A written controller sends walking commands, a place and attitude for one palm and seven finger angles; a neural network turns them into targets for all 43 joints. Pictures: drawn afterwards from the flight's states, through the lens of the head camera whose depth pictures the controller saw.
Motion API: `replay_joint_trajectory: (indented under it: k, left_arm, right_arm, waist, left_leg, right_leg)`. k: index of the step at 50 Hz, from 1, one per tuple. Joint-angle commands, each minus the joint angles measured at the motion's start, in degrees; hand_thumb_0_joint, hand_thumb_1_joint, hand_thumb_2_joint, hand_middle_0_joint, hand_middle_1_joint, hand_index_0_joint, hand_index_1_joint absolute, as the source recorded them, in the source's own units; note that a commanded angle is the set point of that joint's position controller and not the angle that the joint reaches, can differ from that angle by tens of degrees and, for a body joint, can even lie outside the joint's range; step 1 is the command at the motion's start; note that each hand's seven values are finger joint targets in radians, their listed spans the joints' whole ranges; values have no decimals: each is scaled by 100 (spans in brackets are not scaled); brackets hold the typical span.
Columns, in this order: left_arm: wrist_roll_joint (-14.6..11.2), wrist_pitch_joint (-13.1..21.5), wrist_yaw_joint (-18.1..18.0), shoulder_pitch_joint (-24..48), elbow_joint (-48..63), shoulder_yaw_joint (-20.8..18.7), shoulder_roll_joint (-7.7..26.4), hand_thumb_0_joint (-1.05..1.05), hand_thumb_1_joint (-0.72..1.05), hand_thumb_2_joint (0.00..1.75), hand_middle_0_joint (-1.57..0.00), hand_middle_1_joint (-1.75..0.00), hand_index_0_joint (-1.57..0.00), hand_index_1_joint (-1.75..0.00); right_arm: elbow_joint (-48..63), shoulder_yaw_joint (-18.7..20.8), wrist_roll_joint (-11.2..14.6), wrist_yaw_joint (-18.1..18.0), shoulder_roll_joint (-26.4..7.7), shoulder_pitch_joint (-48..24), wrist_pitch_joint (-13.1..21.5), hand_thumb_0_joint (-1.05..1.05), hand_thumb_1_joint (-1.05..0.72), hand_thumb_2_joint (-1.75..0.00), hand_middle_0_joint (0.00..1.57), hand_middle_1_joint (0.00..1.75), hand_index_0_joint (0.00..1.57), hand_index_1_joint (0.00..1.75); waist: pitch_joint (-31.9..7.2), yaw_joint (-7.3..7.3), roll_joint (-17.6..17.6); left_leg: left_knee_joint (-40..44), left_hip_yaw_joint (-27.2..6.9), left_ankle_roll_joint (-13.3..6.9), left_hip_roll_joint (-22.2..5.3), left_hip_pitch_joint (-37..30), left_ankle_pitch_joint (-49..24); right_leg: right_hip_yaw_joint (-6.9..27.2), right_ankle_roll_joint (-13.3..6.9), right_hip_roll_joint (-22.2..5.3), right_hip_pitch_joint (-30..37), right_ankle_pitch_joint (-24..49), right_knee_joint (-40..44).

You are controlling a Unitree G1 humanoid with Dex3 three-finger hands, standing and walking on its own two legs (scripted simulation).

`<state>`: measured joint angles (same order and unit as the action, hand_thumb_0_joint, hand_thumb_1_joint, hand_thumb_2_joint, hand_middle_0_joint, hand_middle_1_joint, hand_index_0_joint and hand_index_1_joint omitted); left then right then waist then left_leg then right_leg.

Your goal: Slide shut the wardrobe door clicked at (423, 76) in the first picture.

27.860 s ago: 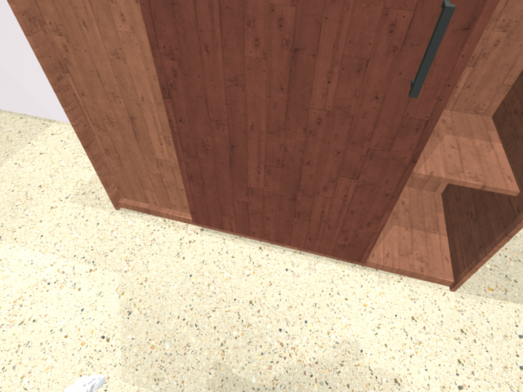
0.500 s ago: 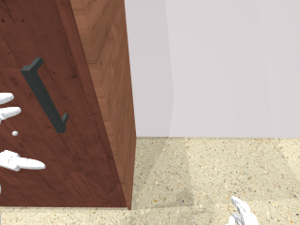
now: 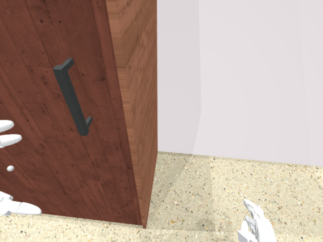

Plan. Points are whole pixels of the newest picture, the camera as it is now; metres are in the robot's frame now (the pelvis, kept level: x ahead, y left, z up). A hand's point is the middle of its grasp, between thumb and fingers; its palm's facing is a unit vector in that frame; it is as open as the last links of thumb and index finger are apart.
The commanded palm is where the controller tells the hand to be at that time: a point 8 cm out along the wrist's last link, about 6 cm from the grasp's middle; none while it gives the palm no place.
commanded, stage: draw the hand back to the body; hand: left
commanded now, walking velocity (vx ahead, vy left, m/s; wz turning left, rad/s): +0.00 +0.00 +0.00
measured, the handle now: (77, 100) +0.34 +0.27 +0.19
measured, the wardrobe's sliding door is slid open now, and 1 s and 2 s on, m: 0.00 0.00 0.00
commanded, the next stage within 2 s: step back with the hand held close in 1.60 s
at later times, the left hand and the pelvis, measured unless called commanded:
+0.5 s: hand (28, 165) +0.17 +0.28 +0.17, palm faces +0.19 -0.98 -0.09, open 14.6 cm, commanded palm +0.13 +0.32 +0.19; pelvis +0.00 -0.01 +0.01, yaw -1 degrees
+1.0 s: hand (49, 151) +0.21 +0.27 +0.17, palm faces +0.45 -0.80 -0.39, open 11.0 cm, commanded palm +0.16 +0.30 +0.19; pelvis +0.02 +0.01 +0.02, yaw -3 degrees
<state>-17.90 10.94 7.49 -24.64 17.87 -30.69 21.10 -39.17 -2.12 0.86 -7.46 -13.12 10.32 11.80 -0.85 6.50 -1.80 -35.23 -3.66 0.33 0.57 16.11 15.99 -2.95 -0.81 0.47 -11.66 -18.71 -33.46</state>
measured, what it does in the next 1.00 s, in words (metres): stands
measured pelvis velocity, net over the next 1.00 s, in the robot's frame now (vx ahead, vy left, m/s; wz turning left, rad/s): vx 0.02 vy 0.01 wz -0.05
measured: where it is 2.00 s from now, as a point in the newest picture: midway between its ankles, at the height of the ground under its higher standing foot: outside the picture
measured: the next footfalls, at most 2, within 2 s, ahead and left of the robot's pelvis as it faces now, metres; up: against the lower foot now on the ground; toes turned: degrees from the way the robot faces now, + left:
none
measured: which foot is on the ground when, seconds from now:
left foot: down 0.00-1.00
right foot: down 0.00-1.00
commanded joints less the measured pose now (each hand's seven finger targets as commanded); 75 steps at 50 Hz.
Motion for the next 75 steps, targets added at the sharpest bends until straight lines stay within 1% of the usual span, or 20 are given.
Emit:
replay_joint_trajectory:
  k: [1,2,3,4,7,9,12,18,23,26,27,28,29,32,35,42,45,52,61,75]
  left_arm:
    - [-37,437,7,1160,913,-618,1453,0,-55,20,-25,-115,-25,-115]
    - [-320,-254,331,904,384,-420,1485,0,-55,20,-25,-115,-25,-115]
    - [-403,-562,503,1405,992,-301,1498,0,-55,20,-25,-115,-25,-115]
    - [-447,-844,578,1604,1070,-505,1813,0,-55,20,-25,-115,-25,-115]
    - [-594,-1545,868,1608,896,-558,1940,0,-55,20,-25,-115,-25,-115]
    - [-737,-1782,1107,1585,997,-506,1922,0,-55,20,-25,-115,-25,-115]
    - [-1014,-1955,1413,1234,838,-1000,2301,0,-55,20,-25,-115,-25,-115]
    - [-1191,-2109,1376,720,428,-1060,1891,0,-55,20,-25,-115,-25,-115]
    - [-1017,-1970,1283,1053,875,-558,1624,0,-48,24,-25,-111,-25,-111]
    - [-859,-1796,1184,1389,1266,-522,1758,0,-37,29,-24,-104,-24,-104]
    - [427,-1282,-206,1601,1841,-991,2769,0,-33,31,-24,-102,-24,-102]
    - [491,-1093,-682,1002,1458,-376,1631,0,-30,32,-24,-100,-24,-100]
    - [684,-935,-995,454,1301,-255,1359,0,-26,34,-24,-98,-24,-98]
    - [1031,-488,-1449,279,1876,-199,1429,0,-15,39,-24,-92,-24,-92]
    - [1224,-263,-1627,205,1726,141,1098,0,-4,44,-23,-85,-23,-85]
    - [1369,-113,-1715,246,1429,253,1038,0,21,57,-22,-70,-22,-70]
    - [1395,-72,-1687,119,1661,327,973,0,32,62,-22,-64,-22,-64]
    - [1398,-118,-1625,-121,1769,336,964,0,57,74,-21,-49,-21,-49]
    - [1400,-201,-1575,57,1779,587,793,0,90,90,-20,-30,-20,-30]
    - [1371,-190,-1577,237,1762,593,824,0,90,90,-20,-30,-20,-30]
  right_arm:
    - [789,242,12,-178,-709,-725,377,0,-90,-90,20,30,20,30]
    - [821,223,210,-272,-769,-747,361,0,-90,-90,20,30,20,30]
    - [959,172,293,-337,-727,-911,387,0,-90,-90,20,30,20,30]
    - [961,160,304,-414,-752,-934,417,0,-90,-90,20,30,20,30]
    - [1011,85,372,-476,-761,-948,480,0,-90,-90,20,30,20,30]
    - [1095,40,413,-430,-761,-936,572,0,-90,-90,20,30,20,30]
    - [1225,54,425,-293,-817,-811,665,0,-90,-90,20,30,20,30]
    - [1386,97,502,-55,-778,-693,633,0,-90,-90,20,30,20,30]
    - [1391,127,485,-62,-814,-676,729,0,-90,-90,20,30,20,30]
    - [1364,121,451,-112,-813,-675,795,0,-90,-90,20,30,20,30]
    - [1427,218,102,-5,-695,-602,761,0,-90,-90,20,30,20,30]
    - [1294,200,14,16,-626,-670,786,0,-90,-90,20,30,20,30]
    - [1207,218,17,29,-601,-531,751,0,-90,-90,20,30,20,30]
    - [1073,341,-40,56,-652,-483,661,0,-90,-90,20,30,20,30]
    - [978,361,-78,66,-620,-494,618,0,-90,-90,20,30,20,30]
    - [839,424,-113,44,-637,-596,364,0,-90,-90,20,30,20,30]
    - [863,422,-134,101,-613,-618,307,0,-90,-90,20,30,20,30]
    - [926,439,-127,191,-577,-587,147,0,-90,-90,20,30,20,30]
    - [1005,430,-124,240,-557,-556,-53,0,-90,-90,20,30,20,30]
    - [1022,404,-117,199,-513,-677,-129,0,-90,-90,20,30,20,30]
  waist:
    - [-88,-241,-245]
    - [-331,-192,-366]
    - [-345,-221,-510]
    - [-394,-194,-439]
    - [-192,-195,-426]
    - [-85,-218,-571]
    - [-255,-130,-329]
    - [-137,-143,-212]
    - [-40,-277,-333]
    - [-98,-266,-451]
    - [390,-129,-658]
    - [602,-271,-662]
    - [709,-277,-344]
    - [13,-244,-483]
    - [123,-301,-436]
    - [82,-275,-15]
    - [-157,-233,-237]
    - [-142,-214,-288]
    - [-182,-281,-321]
    - [-9,-291,-221]
  left_leg:
    - [663,109,-75,102,-141,6]
    - [831,84,-74,63,-304,299]
    - [905,98,-101,67,-454,263]
    - [920,70,-124,69,-506,131]
    - [998,21,-143,46,-618,-147]
    - [1071,1,-149,47,-726,-364]
    - [1050,-37,-159,53,-739,-739]
    - [982,72,-103,22,-604,-808]
    - [973,77,-121,9,-711,-612]
    - [1067,69,-143,41,-780,-489]
    - [1120,212,-19,61,-289,-236]
    - [1103,286,26,95,-274,-139]
    - [1172,313,17,43,-395,-67]
    - [1249,442,-48,-2,-753,-185]
    - [1404,438,-90,-38,-861,-245]
    - [1548,435,-146,-98,-1122,-751]
    - [1565,420,-126,-114,-1236,-1273]
    - [1521,437,-54,-149,-1216,-1874]
    - [1474,470,-49,-177,-1327,-2080]
    - [1536,488,-83,-135,-1320,-1425]
  right_leg:
    - [123,14,82,-557,-29,782]
    - [238,-17,26,-230,-190,945]
    - [260,17,-1,-157,-136,1054]
    - [277,16,11,-34,-90,1114]
    - [253,20,42,65,21,1273]
    - [207,25,71,131,269,1324]
    - [215,39,120,313,694,1331]
    - [209,116,76,121,954,1274]
    - [275,95,107,-86,602,1317]
    - [179,67,167,-65,381,1338]
    - [411,37,81,-44,58,1728]
    - [300,-18,4,-90,-57,1774]
    - [226,-16,26,-111,-123,1768]
    - [276,2,0,307,105,1690]
    - [210,24,27,352,241,1664]
    - [165,45,41,563,687,1681]
    - [144,26,36,816,1204,1560]
    - [122,15,64,952,1728,1488]
    - [121,42,55,841,1853,1497]
    - [151,50,56,710,1406,1686]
